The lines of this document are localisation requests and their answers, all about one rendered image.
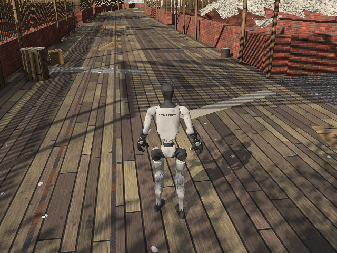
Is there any left robot foot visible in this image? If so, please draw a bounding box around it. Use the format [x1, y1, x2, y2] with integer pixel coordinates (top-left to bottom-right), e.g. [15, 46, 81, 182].
[154, 199, 165, 212]

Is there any robot left forearm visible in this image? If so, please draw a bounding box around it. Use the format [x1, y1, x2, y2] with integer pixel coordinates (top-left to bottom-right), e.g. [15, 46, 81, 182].
[138, 127, 148, 144]

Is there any robot left upper arm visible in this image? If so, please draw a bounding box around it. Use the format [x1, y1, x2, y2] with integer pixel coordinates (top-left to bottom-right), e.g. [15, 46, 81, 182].
[143, 106, 157, 134]

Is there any robot right forearm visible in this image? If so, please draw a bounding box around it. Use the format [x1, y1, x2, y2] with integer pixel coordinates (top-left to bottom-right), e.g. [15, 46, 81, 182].
[190, 127, 201, 146]

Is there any robot right upper arm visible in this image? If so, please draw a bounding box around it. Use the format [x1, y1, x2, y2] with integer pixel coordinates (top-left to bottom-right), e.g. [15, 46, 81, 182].
[179, 106, 194, 135]

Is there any left robot hand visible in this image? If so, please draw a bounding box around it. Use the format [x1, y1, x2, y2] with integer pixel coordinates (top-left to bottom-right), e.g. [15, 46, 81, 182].
[137, 142, 149, 152]

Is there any right robot hand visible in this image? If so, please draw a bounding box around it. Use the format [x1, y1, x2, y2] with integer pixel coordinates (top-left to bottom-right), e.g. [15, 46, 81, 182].
[191, 143, 203, 155]

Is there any left robot shin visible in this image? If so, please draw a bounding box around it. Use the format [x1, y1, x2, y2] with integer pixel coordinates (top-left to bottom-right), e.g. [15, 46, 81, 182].
[154, 173, 164, 205]

